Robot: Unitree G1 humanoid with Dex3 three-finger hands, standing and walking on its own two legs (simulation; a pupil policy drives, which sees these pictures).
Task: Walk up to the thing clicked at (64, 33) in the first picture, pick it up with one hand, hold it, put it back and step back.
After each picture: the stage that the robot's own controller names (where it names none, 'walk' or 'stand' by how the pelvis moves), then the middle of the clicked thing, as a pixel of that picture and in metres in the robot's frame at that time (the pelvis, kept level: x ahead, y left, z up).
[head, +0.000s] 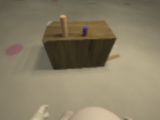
stand; (64, 27) +0.98 +0.36 +0.01
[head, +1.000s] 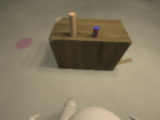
walk; (72, 25) +0.90 +0.27 +0.02
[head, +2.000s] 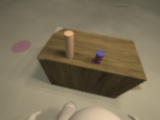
walk; (69, 46) +0.55 +0.22 +0.03
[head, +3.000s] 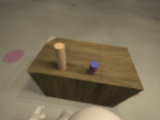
stand; (61, 58) +0.45 +0.24 +0.03
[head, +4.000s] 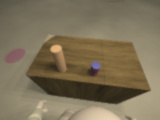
stand; (59, 60) +0.41 +0.23 +0.02
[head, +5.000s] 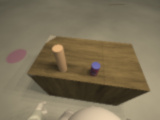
stand; (60, 60) +0.42 +0.23 +0.02
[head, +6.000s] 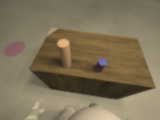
stand; (65, 55) +0.43 +0.18 +0.03
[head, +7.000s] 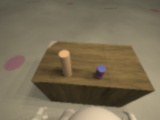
stand; (66, 65) +0.39 +0.19 +0.01
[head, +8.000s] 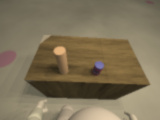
stand; (62, 62) +0.39 +0.20 +0.02
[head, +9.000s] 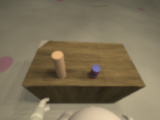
stand; (60, 66) +0.37 +0.22 +0.01
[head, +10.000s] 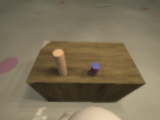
stand; (61, 64) +0.40 +0.22 +0.01
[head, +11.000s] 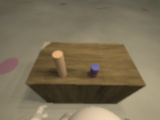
stand; (60, 65) +0.39 +0.22 +0.01
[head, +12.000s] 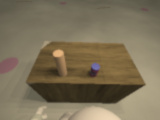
stand; (61, 64) +0.40 +0.22 +0.01
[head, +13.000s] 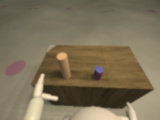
rise first; (64, 67) +0.38 +0.21 +0.01
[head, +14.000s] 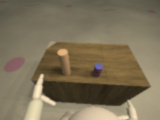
go down; (64, 63) +0.41 +0.21 +0.01
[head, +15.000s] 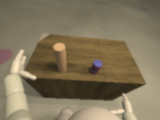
go down; (61, 59) +0.41 +0.20 +0.04
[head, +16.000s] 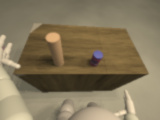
go down; (56, 52) +0.42 +0.20 +0.08
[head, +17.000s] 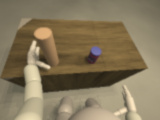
close in; (49, 50) +0.41 +0.21 +0.11
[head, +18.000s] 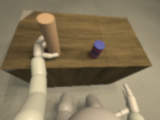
close; (51, 40) +0.46 +0.20 +0.13
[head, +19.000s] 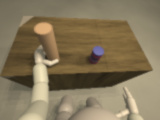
lift; (50, 47) +0.42 +0.21 +0.12
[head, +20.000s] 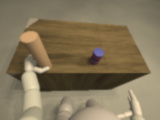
lift; (39, 55) +0.37 +0.28 +0.11
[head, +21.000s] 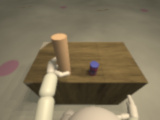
lift; (62, 58) +0.32 +0.16 +0.19
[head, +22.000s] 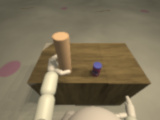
hold; (64, 57) +0.32 +0.15 +0.21
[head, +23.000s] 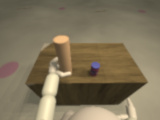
crouch; (64, 59) +0.32 +0.15 +0.19
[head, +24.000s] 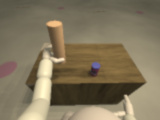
crouch; (58, 45) +0.39 +0.19 +0.22
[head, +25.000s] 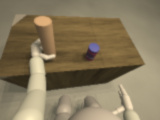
lower; (47, 42) +0.46 +0.21 +0.11
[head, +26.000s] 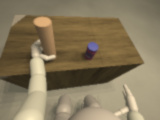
lower; (47, 42) +0.46 +0.21 +0.12
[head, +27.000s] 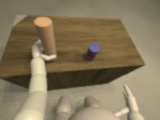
lower; (48, 42) +0.46 +0.21 +0.12
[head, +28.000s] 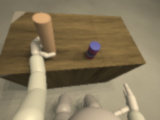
lower; (47, 40) +0.47 +0.21 +0.12
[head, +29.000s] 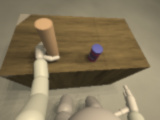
open; (50, 43) +0.45 +0.21 +0.12
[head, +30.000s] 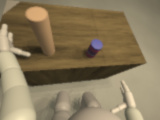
sink last; (44, 37) +0.45 +0.21 +0.12
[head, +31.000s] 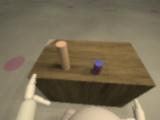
sink last; (63, 57) +0.44 +0.23 +0.07
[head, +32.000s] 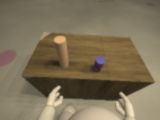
stand; (62, 54) +0.43 +0.21 +0.08
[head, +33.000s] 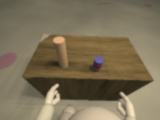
stand; (61, 54) +0.44 +0.21 +0.08
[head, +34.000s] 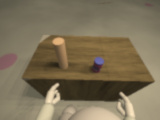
stand; (61, 55) +0.43 +0.21 +0.08
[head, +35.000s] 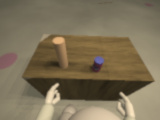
stand; (61, 54) +0.44 +0.21 +0.08
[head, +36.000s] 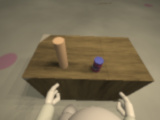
stand; (61, 54) +0.44 +0.21 +0.08
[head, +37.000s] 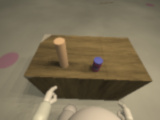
stand; (62, 54) +0.44 +0.21 +0.06
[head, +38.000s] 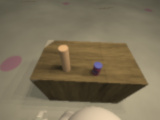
stand; (65, 59) +0.45 +0.21 +0.01
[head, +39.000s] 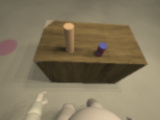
walk; (69, 40) +0.57 +0.17 +0.03
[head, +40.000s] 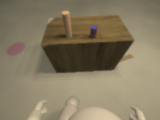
walk; (67, 25) +0.81 +0.27 +0.04
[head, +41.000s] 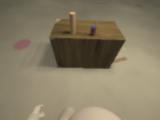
stand; (72, 24) +1.02 +0.26 +0.03
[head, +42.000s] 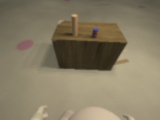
stand; (74, 26) +1.02 +0.23 +0.01
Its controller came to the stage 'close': yes
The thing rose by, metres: 0.20
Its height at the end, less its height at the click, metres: +0.00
